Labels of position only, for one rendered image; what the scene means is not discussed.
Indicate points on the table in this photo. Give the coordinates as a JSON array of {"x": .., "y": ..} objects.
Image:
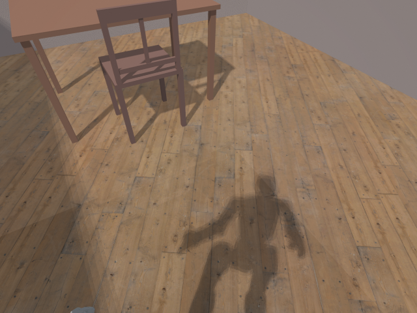
[{"x": 36, "y": 19}]

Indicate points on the chair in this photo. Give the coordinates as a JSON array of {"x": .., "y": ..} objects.
[{"x": 142, "y": 65}]

